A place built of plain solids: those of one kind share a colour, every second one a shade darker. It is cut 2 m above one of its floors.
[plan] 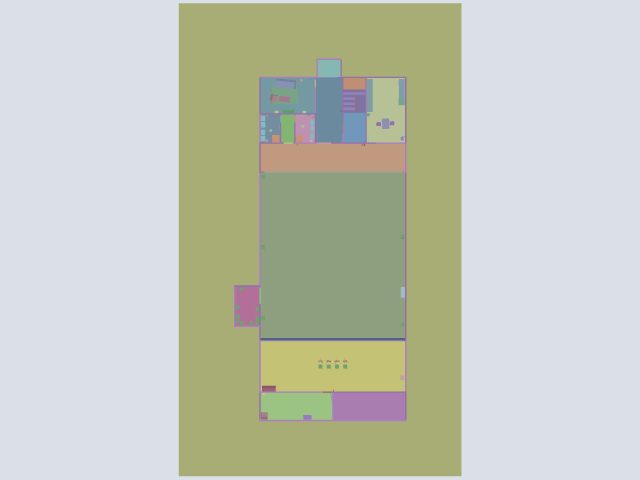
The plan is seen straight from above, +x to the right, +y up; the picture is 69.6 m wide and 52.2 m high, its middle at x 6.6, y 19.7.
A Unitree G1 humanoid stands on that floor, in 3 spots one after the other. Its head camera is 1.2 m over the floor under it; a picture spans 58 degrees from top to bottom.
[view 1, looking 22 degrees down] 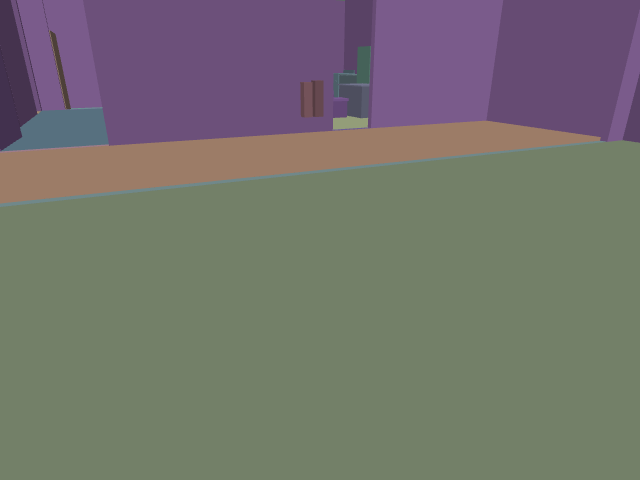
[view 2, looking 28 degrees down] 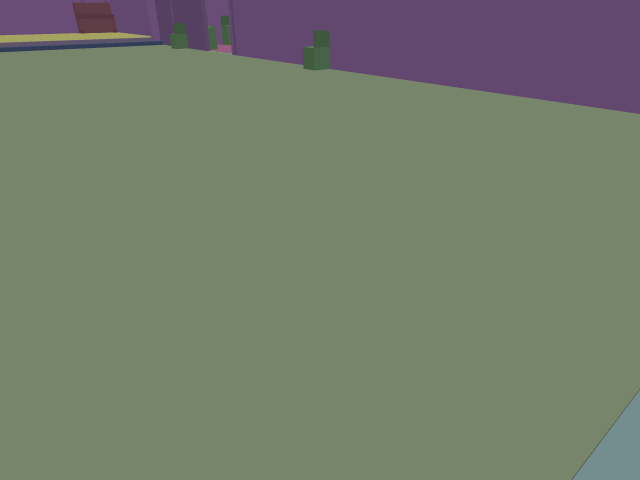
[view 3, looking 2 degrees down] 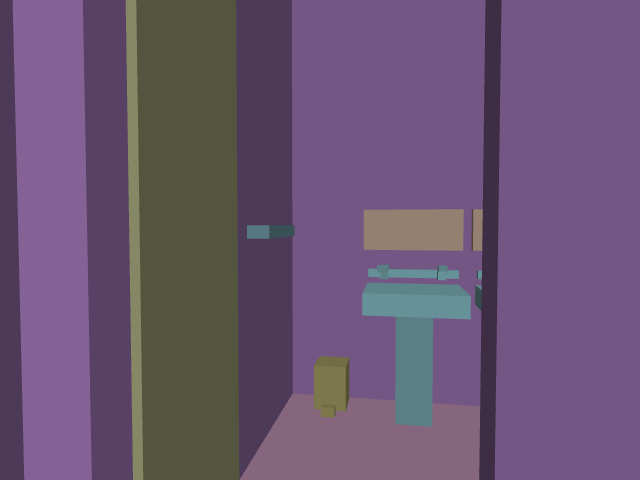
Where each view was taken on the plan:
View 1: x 7.92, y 22.38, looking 65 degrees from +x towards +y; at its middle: floor_main_hall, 3.20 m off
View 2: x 7.03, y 27.18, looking -129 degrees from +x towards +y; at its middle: floor_main_hall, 2.55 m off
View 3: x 3.08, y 32.62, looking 10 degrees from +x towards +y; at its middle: wall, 3.01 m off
